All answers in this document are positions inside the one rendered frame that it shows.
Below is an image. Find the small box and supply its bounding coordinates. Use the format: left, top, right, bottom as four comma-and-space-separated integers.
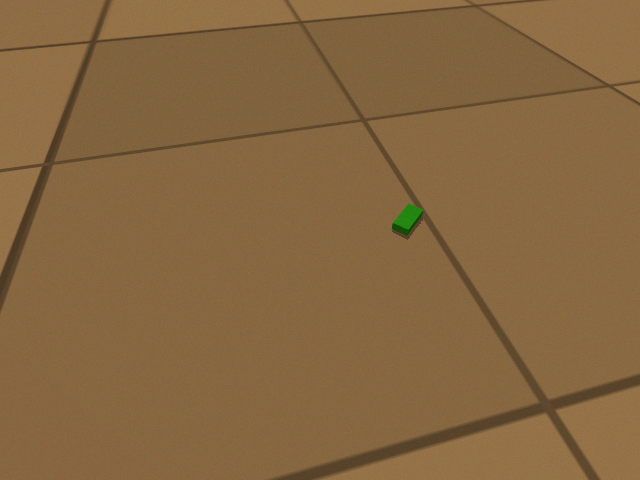
392, 204, 423, 236

